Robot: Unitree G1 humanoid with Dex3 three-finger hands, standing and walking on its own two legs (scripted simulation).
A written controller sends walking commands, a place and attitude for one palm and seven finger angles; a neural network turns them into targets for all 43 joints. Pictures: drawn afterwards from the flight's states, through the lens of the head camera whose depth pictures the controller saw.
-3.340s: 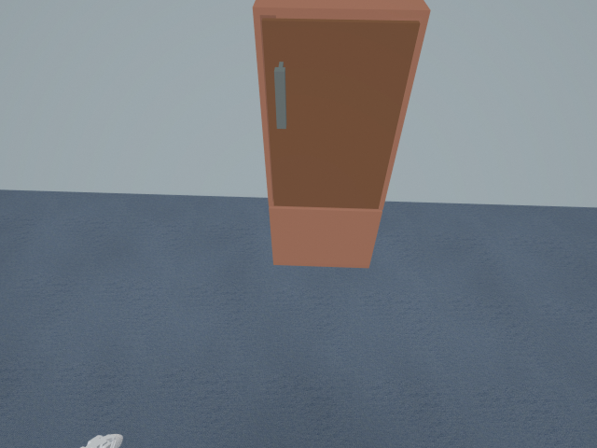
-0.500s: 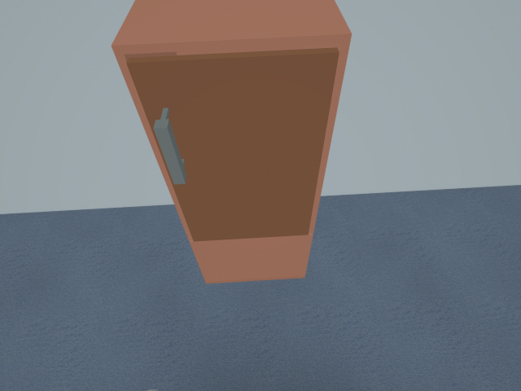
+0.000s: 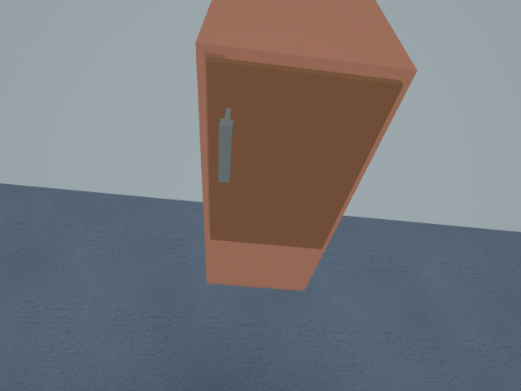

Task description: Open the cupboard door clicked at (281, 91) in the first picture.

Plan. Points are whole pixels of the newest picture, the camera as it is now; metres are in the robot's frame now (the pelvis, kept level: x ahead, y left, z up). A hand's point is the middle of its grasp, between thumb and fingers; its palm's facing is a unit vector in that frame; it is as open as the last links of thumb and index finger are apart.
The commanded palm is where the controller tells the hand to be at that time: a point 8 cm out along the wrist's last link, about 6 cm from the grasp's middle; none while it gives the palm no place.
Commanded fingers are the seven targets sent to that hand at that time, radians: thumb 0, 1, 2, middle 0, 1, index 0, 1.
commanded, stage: come to a stop and stand still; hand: left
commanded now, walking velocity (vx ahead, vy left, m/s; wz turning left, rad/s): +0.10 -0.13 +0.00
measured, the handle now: (226, 146) +0.57 +0.13 +0.02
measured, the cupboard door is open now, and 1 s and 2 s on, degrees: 0 0 0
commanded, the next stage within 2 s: look again from close up in 1.34 s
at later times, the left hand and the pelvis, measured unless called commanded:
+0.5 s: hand out of the picture -0.03 +0.12 -0.17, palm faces +0.04 -0.98 -0.17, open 7.4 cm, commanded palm none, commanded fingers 0.00 0.90 0.90 -0.20 -0.30 -0.20 -0.30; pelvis -0.03 -0.04 +0.00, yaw +0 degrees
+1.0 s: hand out of the picture -0.05 +0.08 -0.18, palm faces +0.08 -0.99 -0.14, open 7.4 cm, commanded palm none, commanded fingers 0.00 0.90 0.90 -0.20 -0.30 -0.20 -0.30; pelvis +0.00 -0.05 +0.00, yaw +0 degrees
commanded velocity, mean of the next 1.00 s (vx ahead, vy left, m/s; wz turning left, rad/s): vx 0.01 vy -0.02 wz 0.00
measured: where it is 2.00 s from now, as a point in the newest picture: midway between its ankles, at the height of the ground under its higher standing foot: outside the picture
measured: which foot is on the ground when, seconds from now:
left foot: down 0.00-1.00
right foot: up 0.00-0.32, down 0.34-1.00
